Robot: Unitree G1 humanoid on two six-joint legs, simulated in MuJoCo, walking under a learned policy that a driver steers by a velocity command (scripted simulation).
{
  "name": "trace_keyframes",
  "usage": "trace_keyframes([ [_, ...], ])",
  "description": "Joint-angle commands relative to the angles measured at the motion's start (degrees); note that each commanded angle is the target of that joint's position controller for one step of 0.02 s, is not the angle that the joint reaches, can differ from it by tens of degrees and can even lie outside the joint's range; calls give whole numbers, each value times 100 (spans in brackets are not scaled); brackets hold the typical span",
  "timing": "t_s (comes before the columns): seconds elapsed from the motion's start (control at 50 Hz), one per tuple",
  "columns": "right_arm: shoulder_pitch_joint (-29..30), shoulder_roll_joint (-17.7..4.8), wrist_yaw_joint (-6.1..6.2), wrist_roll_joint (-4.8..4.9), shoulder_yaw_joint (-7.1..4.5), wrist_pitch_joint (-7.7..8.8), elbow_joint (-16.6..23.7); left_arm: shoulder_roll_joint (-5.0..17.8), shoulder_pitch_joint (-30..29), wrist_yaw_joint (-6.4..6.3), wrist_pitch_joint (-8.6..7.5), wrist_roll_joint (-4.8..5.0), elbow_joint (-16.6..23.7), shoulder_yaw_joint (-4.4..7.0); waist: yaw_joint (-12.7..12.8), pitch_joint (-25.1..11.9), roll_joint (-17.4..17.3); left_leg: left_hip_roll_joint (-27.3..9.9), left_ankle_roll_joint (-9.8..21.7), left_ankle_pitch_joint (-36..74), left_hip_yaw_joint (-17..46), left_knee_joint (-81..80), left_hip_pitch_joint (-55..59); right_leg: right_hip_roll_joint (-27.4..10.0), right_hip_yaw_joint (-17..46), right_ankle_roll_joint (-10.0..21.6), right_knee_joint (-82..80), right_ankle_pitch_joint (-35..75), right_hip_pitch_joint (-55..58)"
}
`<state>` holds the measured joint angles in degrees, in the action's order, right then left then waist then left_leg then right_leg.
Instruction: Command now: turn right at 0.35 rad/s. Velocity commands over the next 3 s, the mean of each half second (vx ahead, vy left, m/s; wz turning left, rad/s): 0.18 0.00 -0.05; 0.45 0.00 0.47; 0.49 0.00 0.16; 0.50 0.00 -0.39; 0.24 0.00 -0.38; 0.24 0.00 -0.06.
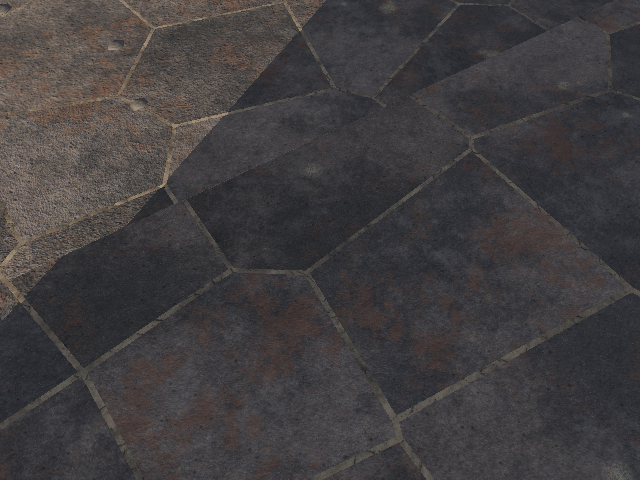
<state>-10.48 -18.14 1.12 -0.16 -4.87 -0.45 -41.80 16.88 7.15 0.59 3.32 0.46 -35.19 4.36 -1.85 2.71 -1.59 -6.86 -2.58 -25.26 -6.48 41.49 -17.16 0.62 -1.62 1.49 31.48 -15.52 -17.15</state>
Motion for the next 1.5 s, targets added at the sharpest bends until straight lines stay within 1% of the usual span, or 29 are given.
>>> trace_keyframes([
  [0.02, 290, -649, 18, -10, -116, 63, 491, 1048, 658, -12, -267, -188, 295, 236, 549, -1224, 1032, 299, -193, -1343, 784, 2597, -1746, -2218, 2277, 1876, -950, 4387, 1719],
  [0.06, 212, -616, 81, 40, -138, -14, 337, 824, 131, -24, -359, -92, 198, 156, 270, -843, 800, 214, -164, -602, 905, 2369, -1784, -1543, 1585, 1290, -1014, 3341, 1412],
  [0.16, -163, -390, 81, 25, -60, -76, 149, 531, -133, -110, -366, -80, 49, 17, 82, -937, 897, 289, -285, 419, 813, 1316, -910, -1171, 1139, 1164, -1262, 2374, 975],
  [0.24, 345, -476, -4, 102, -13, 48, 309, 906, 294, -124, -370, -35, -213, 109, 467, -345, 1161, 368, -60, 303, 659, 315, -1067, -1387, 1992, 1245, -2036, -1186, 891],
  [0.42, -526, -296, -202, 157, 65, 357, -156, 845, 140, -35, -544, 79, -427, 107, -28, -247, 573, 631, 688, 937, 222, -1364, 767, -1236, 1218, 871, -1686, -1542, 77],
  [0.44, -928, -358, -184, 183, 38, 354, -292, 640, 51, -21, -565, 35, -403, 46, -185, -296, 430, 557, 808, 771, 434, -1483, 1261, -1032, 920, 690, -1164, -1493, -273],
  [0.46, -1468, -655, -139, 191, -30, 370, -385, 253, -147, 15, -614, -54, -285, -72, -328, -364, -407, -264, 1119, 282, 1721, -2089, 1836, -542, 236, 316, 331, -1086, -970],
  [0.48, -1730, -1360, -187, 144, -209, 411, -368, 252, -427, 19, -749, -33, 73, -61, -353, -113, -1611, -1275, 2007, -850, 4217, -2995, 2256, 299, -224, -33, 1829, -1442, -2537],
  [0.52, -1358, -856, -203, 51, -67, 557, -151, 743, -340, 82, -942, 149, 10, 62, -199, 198, -834, -1331, 2088, -949, 4341, -3193, 2302, -211, 614, 74, 2991, -1216, -3390],
  [0.56, -1174, -714, -183, 107, -24, 556, -44, 735, -343, 113, -1014, -8, -87, 76, -110, 173, -329, -949, 1798, 230, 3528, -3135, 2304, -377, 534, 38, 2718, -381, -3387],
  [0.72, -1501, -785, 67, 123, -62, 373, 11, 216, -1275, 181, -1001, 8, 143, -74, -299, 191, -507, -145, 1382, 2060, 2094, -3100, 984, 50, 216, -490, 217, 1619, -1604],
  [0.84, -1434, -887, 89, 197, -162, 290, 23, 644, -999, 164, -1069, 80, 164, 81, 16, 90, -742, -484, 1134, 2679, 2642, -2452, 1237, 29, 434, -208, -352, 1270, -668],
  [0.88, -1247, -653, 55, 114, -86, 262, 162, 997, 281, 69, -1085, 34, -124, 277, 681, -839, -637, 57, 819, 3674, 2303, -808, 866, -145, 439, 158, -511, 1233, 1226],
  [0.9, -1291, -240, 47, -38, 62, 261, 358, 1359, 1312, 3, -1049, -66, -211, 344, 1001, -1960, 170, 512, 630, 2238, 1957, 1009, -109, -1283, 1658, 518, -323, 527, 2995],
  [0.92, -2186, 240, 41, 219, 187, 338, 523, 1597, 1418, 80, -991, -159, -350, 355, 406, -2537, 2351, 1165, 365, -1008, 1622, 2757, -2008, -2502, 4623, 1326, -1273, -944, 4202],
  [0.94, -1976, -465, 45, 348, 56, 345, 324, 939, 1152, 87, -983, -80, -268, 210, 527, -1842, 1625, 704, 335, -646, 1796, 3438, -2573, -2384, 4644, 1200, -1595, -1772, 3637],
  [0.96, -1364, -704, 25, 317, -11, 336, 384, 631, 890, 58, -957, -30, -285, 128, 603, -1075, 1051, 492, 346, -82, 1585, 3408, -2651, -2140, 3553, 1019, -1624, -1386, 2851],
  [0.98, -1056, -621, 28, 224, 7, 337, 400, 567, 702, 69, -942, -63, -355, 95, 499, -685, 551, 284, 348, 316, 1456, 3228, -2379, -1867, 2797, 951, -1671, -461, 2095],
  [1.04, -871, -343, -53, 195, 26, 314, 468, 394, 485, 71, -988, -141, -537, 52, 203, -355, 727, 45, 387, 669, 1418, 2607, -1848, -1433, 1743, 1011, -2052, 638, 1096],
  [1.22, 579, -62, -260, 100, 262, 462, 865, 937, 864, 46, -954, 90, -952, 152, 504, 72, 448, 118, 275, 2414, 767, -260, -1580, -1256, 455, 1013, -2443, 1579, 908],
  [1.3, 1006, -247, -328, 132, 208, 475, 1083, 1117, 1260, 35, -813, 162, -1195, 178, 535, 120, 517, 279, 481, 2159, 701, -880, -1454, -1574, 487, 834, -2143, 1857, 1576],
  [1.34, 527, -429, -325, 94, 97, 476, 986, 1193, 1202, 8, -724, 170, -1244, 176, 153, -203, 563, 539, 675, 2001, 465, -1210, -590, -1491, 277, 652, -1375, 3126, 1732],
  [1.36, -243, -649, -293, 72, -42, 458, 743, 1078, 1248, -9, -694, 144, -1262, 121, -224, -698, 493, 722, 826, 2038, 323, -1297, 543, -1239, 35, 503, -387, 3770, 1493],
  [1.38, -1196, -1006, -225, 54, -181, 420, 547, 816, 1254, -36, -706, 20, -1156, -5, -633, -1392, 149, 81, 1091, 2136, 1029, -1121, 2074, -972, -203, 263, 1138, 2822, 546],
  [1.4, -2485, -1213, -195, -505, -36, 555, 257, -739, 2481, 483, -1021, -1143, -1076, -536, -319, -3139, -1337, -1022, 2591, 1073, 3965, -1761, 5388, 390, -18, 115, 2458, -1483, -1661],
  [1.42, -2947, -538, -210, -569, 35, 619, 6, -124, 1557, 566, -1123, -700, -1076, -367, -1027, -1686, -818, -1106, 2170, -820, 4984, -2503, 4852, 423, 1036, 311, 3578, -1319, -3296],
  [1.44, -2078, -527, -248, -436, 58, 701, 20, 213, 949, 473, -1192, -440, -982, -269, -706, -241, -768, -1084, 1756, -1013, 4147, -2726, 3371, 62, 1006, 447, 4043, -631, -3806],
  [1.48, -1213, 24, -196, -216, 287, 733, 49, 388, 1075, 242, -1163, -514, -1003, -257, -90, -488, -389, -951, 1642, 263, 3064, -2893, 1898, -518, 815, 545, 3894, 16, -2835],
  [1.5, -921, 282, -148, -291, 397, 723, 96, 271, 1144, 234, -1093, -577, -1037, -345, 123, -442, -297, -985, 1625, 866, 2736, -3037, 1294, -659, 907, 500, 3910, 267, -2420],
])
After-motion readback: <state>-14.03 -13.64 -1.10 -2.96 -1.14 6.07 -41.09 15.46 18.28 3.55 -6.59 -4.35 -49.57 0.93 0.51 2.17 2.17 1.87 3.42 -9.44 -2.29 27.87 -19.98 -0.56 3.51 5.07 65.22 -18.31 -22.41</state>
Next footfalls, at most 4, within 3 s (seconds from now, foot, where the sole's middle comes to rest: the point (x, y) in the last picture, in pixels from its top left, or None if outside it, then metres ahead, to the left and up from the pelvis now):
0.44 left None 0.07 0.12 -0.77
0.88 right None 0.42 -0.07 -0.77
1.38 left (204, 420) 0.59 0.28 -0.77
1.92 right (268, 267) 0.98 0.15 -0.77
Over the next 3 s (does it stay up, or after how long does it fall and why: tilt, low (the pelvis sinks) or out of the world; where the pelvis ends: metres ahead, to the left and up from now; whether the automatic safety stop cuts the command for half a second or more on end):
stays up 1.14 0.25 0.00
